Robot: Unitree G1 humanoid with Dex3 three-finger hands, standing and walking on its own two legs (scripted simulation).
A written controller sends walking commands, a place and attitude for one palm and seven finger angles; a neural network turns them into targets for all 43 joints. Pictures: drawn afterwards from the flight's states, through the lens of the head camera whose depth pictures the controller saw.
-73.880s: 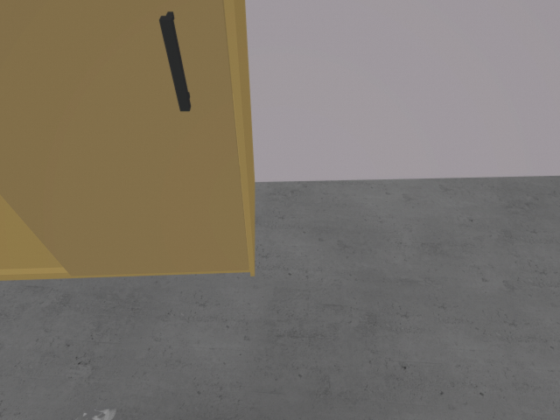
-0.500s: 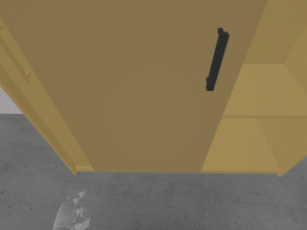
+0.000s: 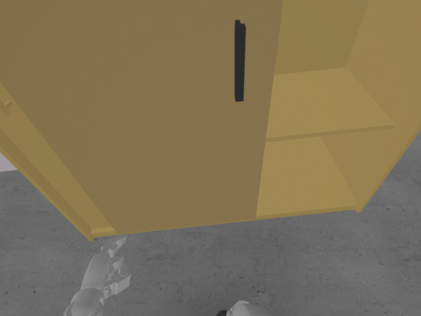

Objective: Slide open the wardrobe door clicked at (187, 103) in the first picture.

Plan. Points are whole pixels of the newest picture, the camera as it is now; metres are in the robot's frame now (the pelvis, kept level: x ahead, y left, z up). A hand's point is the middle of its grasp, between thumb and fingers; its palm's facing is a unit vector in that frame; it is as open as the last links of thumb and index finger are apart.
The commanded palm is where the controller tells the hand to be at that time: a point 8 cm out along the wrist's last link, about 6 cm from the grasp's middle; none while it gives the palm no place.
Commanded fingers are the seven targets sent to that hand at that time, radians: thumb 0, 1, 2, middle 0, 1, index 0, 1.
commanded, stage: step back with the hand held close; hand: right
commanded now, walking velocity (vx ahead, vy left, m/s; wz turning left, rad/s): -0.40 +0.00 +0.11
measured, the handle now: (238, 62) +0.64 -0.10 +0.16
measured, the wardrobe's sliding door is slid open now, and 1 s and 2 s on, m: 0.53 0.53 0.53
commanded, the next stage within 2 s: stop stepping back and stand still in 0.02 s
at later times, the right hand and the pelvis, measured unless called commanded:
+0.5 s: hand out of the picture +0.12 -0.36 +0.19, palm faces +0.36 +0.90 -0.25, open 7.4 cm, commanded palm +0.05 -0.41 +0.19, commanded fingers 0.00 -0.90 -0.90 0.20 0.30 0.20 0.30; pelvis -0.13 -0.13 -0.02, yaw +8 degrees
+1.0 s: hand out of the picture +0.05 -0.43 +0.17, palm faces +0.37 +0.88 -0.30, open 7.4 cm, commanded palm -0.01 -0.48 +0.19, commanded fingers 0.00 -0.90 -0.90 0.20 0.30 0.20 0.30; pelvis -0.19 -0.20 +0.00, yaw +7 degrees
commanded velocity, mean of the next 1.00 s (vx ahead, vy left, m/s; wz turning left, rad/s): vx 0.12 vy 0.14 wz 0.01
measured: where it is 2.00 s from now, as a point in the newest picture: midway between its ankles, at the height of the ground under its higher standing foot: outside the picture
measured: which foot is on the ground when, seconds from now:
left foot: down 0.00-0.06, up 0.08-0.36, down 0.38-0.48, up 0.50-0.74, down 0.76-0.98, up 1.00-1.00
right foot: up 0.00-0.04, down 0.06-0.30, up 0.32-0.46, down 0.48-0.72, up 0.74-0.96, down 0.98-1.00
